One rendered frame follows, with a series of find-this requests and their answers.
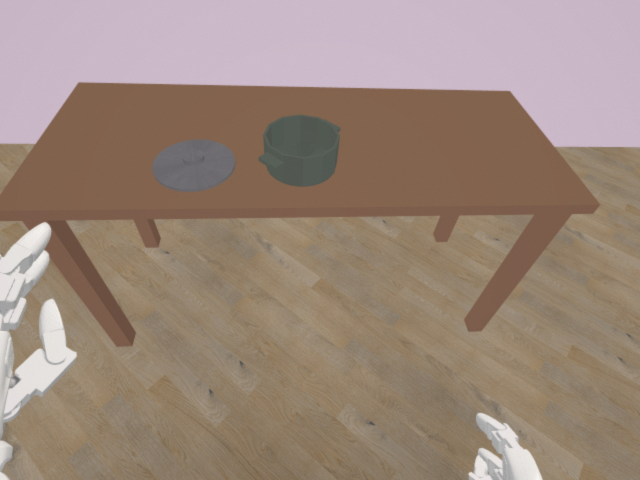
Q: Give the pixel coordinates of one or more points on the lid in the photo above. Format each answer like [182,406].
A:
[170,171]

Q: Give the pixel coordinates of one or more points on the left robot hand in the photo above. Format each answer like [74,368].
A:
[20,269]

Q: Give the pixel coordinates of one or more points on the table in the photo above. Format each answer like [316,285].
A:
[402,152]

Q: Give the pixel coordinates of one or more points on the pot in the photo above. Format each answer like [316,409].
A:
[301,150]

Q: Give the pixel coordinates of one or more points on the knob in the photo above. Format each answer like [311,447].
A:
[193,157]

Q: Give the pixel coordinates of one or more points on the right robot hand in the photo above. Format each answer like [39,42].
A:
[516,464]

